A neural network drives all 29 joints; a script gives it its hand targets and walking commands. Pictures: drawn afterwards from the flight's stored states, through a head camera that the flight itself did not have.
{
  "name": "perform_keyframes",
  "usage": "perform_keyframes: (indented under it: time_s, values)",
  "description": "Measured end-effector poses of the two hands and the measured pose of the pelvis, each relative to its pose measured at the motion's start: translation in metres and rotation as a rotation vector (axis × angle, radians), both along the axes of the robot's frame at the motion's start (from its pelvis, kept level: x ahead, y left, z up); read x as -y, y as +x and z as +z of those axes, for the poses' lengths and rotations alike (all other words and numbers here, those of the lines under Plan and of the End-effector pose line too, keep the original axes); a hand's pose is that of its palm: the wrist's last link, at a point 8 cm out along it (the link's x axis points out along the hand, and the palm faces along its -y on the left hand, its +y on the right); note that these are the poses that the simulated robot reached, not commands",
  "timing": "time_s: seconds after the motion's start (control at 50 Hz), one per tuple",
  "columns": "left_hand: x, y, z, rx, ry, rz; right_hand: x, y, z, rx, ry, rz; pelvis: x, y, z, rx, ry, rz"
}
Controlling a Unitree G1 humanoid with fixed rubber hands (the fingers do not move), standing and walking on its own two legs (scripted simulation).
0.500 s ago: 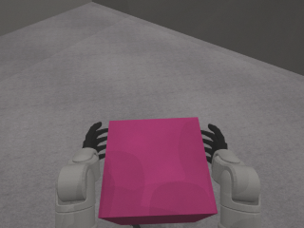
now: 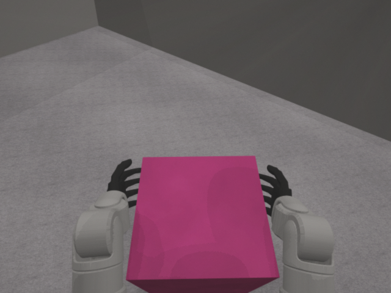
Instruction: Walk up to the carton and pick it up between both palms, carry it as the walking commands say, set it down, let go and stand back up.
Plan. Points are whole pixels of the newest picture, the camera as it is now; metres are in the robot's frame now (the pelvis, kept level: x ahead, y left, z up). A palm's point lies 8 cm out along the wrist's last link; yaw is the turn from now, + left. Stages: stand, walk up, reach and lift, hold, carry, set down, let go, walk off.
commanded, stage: carry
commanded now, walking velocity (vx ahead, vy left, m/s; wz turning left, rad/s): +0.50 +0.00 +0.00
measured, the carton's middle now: (199, 231) +0.25 +0.00 +0.01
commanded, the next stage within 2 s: none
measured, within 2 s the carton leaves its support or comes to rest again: neither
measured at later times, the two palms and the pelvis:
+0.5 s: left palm (84, 101) +0.57 +0.32 +0.07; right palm (194, 104) +0.59 +0.02 +0.08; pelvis +0.30 +0.15 +0.00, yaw +1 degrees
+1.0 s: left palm (106, 67) +0.71 +0.29 +0.10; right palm (203, 77) +0.72 -0.01 +0.09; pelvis +0.42 +0.14 +0.02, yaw +0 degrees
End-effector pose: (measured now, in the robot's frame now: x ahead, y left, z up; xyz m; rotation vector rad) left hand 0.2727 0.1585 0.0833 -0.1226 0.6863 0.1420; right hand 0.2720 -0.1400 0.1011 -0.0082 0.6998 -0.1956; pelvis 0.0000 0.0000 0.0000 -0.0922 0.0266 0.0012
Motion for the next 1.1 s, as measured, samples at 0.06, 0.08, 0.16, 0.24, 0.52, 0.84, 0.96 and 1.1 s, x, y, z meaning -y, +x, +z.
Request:
perform_keyframes:
  time_s: [0.06, 0.08, 0.16, 0.24, 0.52, 0.84, 0.96, 1.1]
  values:
    - [-0.007, 0.047, -0.014, -0.036, 0.009, 0.001, -0.007, 0.047, -0.018, -0.037, 0.01, 0.002, -0.007, 0.044, -0.006, -0.037, -0.028, 0.008]
    - [-0.012, 0.059, -0.017, -0.056, 0.008, 0.011, -0.011, 0.062, -0.022, -0.058, 0.012, 0.011, -0.009, 0.056, -0.004, -0.054, -0.022, 0.02]
    - [-0.042, 0.102, -0.028, -0.107, 0.008, 0.063, -0.042, 0.122, -0.031, -0.109, 0.01, 0.063, -0.027, 0.098, 0.002, -0.124, -0.009, 0.059]
    - [-0.078, 0.148, -0.028, -0.116, 0.033, 0.087, -0.079, 0.176, -0.038, -0.119, 0.035, 0.08, -0.059, 0.145, 0.006, -0.118, 0.007, 0.066]
    - [-0.163, 0.305, -0.016, -0.048, 0.029, 0.045, -0.162, 0.322, -0.022, -0.051, 0.044, 0.032, -0.154, 0.308, -0.002, 0.004, 0.016, 0.02]
    - [-0.153, 0.414, 0.009, -0.041, 0.059, 0.026, -0.153, 0.426, -0.004, -0.044, 0.07, 0.01, -0.153, 0.405, 0.02, -0.044, 0.035, -0.004]
    - [-0.139, 0.432, 0.013, -0.056, 0.092, 0.025, -0.139, 0.443, -0.01, -0.059, 0.102, 0.009, -0.141, 0.421, 0.023, -0.062, 0.051, -0.004]
    - [-0.124, 0.439, 0.015, -0.041, 0.107, 0.025, -0.124, 0.449, -0.012, -0.043, 0.118, 0.007, -0.127, 0.429, 0.018, -0.05, 0.069, -0.003]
